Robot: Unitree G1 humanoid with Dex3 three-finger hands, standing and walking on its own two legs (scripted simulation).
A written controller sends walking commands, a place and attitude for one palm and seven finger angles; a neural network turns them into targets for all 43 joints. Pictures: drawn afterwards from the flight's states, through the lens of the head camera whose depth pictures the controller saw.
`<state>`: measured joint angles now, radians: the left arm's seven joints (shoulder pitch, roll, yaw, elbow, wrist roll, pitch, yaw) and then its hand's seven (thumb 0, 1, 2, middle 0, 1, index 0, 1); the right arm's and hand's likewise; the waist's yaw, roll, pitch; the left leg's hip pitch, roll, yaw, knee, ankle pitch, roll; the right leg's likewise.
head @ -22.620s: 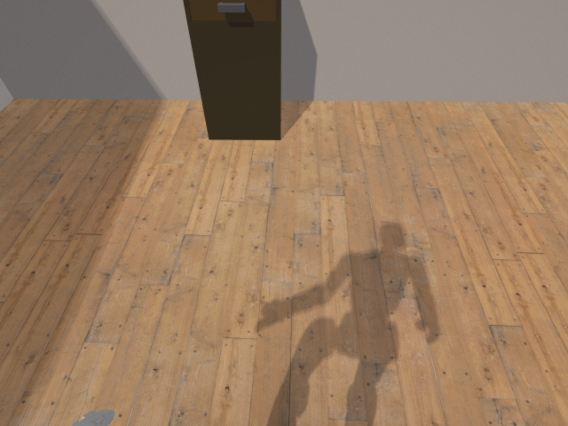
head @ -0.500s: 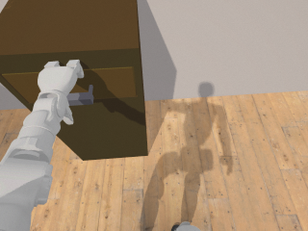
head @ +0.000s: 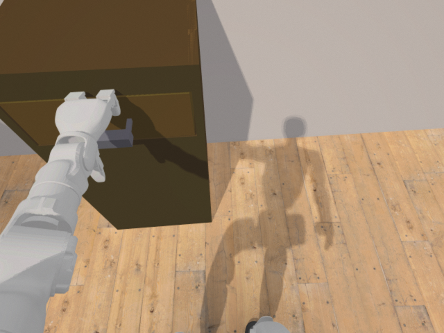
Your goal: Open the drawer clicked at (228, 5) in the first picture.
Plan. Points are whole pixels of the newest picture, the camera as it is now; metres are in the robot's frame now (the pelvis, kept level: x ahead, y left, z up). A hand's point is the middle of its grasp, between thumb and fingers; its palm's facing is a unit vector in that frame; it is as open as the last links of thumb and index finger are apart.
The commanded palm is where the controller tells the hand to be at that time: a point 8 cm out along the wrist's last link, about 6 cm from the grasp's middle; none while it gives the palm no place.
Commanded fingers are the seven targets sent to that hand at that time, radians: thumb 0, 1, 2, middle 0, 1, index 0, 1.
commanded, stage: lower the fingers behind the handle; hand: left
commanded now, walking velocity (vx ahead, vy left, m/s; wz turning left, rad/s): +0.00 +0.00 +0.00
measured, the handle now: (105, 131) +0.53 +0.24 -0.01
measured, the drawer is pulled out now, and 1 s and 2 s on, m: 0.00 0.00 0.00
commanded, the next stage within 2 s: close the thumb around the handle in 1.28 s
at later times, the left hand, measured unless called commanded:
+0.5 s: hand (99, 143) +0.49 +0.23 +0.01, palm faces -0.06 -0.01 -1.00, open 13.8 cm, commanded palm +0.47 +0.23 +0.04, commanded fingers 0.00 -0.50 0.30 -0.30 -1.20 -0.30 -1.20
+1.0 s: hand (107, 153) +0.49 +0.23 -0.03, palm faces -0.02 -0.03 -1.00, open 13.7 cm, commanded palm +0.47 +0.23 +0.02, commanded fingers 0.00 -0.50 0.30 -0.30 -1.20 -0.30 -1.20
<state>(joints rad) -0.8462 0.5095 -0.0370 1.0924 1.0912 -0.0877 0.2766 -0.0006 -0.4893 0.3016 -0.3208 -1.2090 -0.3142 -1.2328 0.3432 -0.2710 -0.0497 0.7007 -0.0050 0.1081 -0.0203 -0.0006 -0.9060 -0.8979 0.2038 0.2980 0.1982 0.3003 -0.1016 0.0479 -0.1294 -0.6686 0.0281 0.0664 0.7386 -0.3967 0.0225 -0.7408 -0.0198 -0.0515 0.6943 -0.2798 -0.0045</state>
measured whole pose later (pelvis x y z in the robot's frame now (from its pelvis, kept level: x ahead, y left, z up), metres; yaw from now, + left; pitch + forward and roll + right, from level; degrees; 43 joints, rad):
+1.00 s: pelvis -0.02 +0.01 -0.04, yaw +0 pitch +26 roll -2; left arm -0.88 0.54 0.02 1.12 1.12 -0.12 0.41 0.00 -0.49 0.30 -0.33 -1.23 -0.34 -1.23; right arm 0.36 -0.27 -0.04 0.74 -0.04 0.09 0.00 0.00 -0.91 -0.90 0.20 0.30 0.20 0.30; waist -0.14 0.06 -0.15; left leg -0.98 0.04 0.05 1.01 -0.48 0.04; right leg -1.03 -0.02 -0.06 0.92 -0.34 0.00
